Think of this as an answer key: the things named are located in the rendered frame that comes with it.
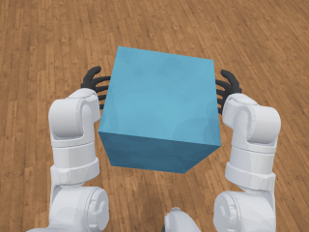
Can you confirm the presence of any carton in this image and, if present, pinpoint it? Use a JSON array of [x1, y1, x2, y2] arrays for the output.
[[98, 46, 221, 174]]

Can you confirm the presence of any right robot forearm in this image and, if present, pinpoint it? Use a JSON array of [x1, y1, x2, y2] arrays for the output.
[[222, 93, 281, 228]]

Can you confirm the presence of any robot right hand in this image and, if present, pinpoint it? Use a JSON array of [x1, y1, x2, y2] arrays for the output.
[[215, 70, 242, 115]]

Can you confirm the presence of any left robot forearm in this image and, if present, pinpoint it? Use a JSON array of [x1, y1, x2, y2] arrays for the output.
[[48, 88, 101, 222]]

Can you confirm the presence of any right robot thigh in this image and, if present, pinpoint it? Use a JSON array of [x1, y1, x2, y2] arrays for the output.
[[164, 211, 201, 232]]

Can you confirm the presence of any left robot upper arm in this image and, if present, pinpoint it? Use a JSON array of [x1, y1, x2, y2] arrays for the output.
[[26, 187, 109, 232]]

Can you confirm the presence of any robot left hand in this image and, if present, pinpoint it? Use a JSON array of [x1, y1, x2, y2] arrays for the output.
[[80, 66, 111, 109]]

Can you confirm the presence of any right robot upper arm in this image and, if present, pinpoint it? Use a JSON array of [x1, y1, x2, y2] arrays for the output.
[[212, 190, 276, 232]]

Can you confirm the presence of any robot right shin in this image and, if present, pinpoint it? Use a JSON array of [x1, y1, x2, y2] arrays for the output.
[[170, 207, 180, 213]]

